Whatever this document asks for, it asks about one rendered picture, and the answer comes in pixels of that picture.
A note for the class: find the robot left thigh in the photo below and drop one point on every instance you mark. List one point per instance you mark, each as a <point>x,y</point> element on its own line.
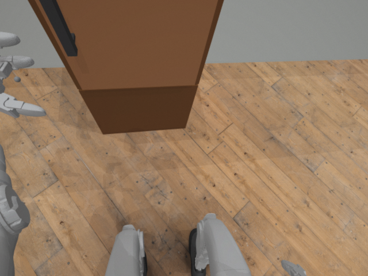
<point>127,250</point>

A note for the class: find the right robot shin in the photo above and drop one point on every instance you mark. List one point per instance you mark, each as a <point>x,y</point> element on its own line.
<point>201,259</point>

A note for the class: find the robot left upper arm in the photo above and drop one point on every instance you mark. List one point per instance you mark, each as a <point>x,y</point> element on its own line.
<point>14,216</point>

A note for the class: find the robot right hand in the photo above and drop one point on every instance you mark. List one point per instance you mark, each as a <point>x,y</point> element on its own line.
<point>293,269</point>

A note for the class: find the robot left hand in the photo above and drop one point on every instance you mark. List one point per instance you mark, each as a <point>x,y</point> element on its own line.
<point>9,104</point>

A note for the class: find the robot left forearm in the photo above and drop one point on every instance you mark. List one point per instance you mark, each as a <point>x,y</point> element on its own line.
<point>4,177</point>

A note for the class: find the cupboard door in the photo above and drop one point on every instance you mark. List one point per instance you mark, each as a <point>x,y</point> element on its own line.
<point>136,43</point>

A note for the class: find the handle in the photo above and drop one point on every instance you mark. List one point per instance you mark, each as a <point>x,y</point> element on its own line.
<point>57,20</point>

